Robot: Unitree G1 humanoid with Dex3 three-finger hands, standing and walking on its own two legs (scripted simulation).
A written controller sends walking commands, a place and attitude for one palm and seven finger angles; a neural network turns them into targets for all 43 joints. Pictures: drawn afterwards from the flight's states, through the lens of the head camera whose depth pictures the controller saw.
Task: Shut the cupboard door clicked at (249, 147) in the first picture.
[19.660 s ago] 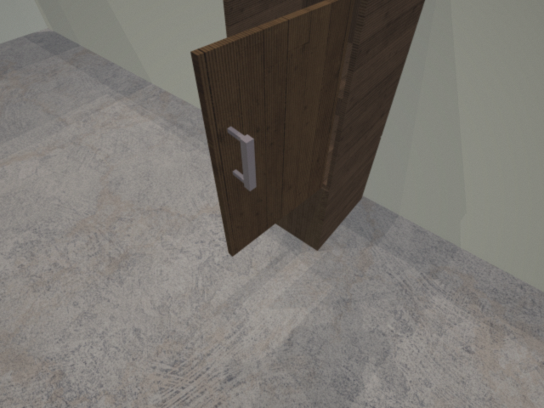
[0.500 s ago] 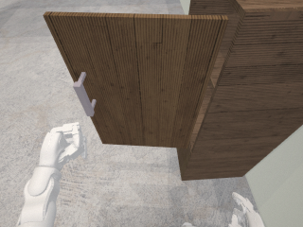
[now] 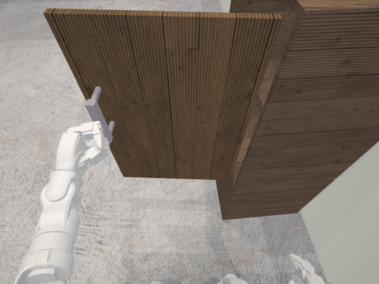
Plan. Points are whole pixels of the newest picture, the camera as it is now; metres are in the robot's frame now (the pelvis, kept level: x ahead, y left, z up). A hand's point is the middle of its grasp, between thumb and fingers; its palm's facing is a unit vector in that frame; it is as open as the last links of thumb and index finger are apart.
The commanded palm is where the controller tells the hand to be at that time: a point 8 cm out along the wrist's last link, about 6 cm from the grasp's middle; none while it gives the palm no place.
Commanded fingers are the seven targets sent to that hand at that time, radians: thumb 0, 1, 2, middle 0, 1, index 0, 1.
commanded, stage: bring the fist close to the handle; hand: left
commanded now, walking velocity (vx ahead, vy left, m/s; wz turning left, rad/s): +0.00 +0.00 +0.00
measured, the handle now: (102, 116) +0.47 +0.22 +0.06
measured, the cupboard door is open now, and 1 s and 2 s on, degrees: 83 80 65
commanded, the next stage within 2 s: push the door shut along its arc in 0.30 s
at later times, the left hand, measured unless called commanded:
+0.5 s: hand (103, 153) +0.36 +0.19 +0.07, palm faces +0.00 -1.00 -0.03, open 3.1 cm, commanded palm +0.34 +0.24 +0.07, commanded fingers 0.00 0.90 0.90 -1.30 -1.50 -1.30 -1.50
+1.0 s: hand (109, 131) +0.41 +0.19 +0.08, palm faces -0.13 -0.99 -0.03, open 3.1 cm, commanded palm +0.40 +0.23 +0.07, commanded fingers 0.00 0.90 0.90 -1.30 -1.50 -1.30 -1.50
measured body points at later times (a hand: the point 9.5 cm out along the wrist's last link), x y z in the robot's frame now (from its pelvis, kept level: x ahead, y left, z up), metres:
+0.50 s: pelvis +0.00 +0.00 +0.00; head +0.05 +0.00 +0.45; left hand +0.35 +0.25 +0.08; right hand +0.12 -0.25 -0.10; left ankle -0.02 +0.11 -0.70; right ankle +0.03 -0.11 -0.70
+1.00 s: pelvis -0.01 +0.00 +0.00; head +0.06 +0.01 +0.44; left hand +0.41 +0.25 +0.08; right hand +0.06 -0.26 -0.12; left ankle -0.02 +0.11 -0.70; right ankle +0.03 -0.11 -0.70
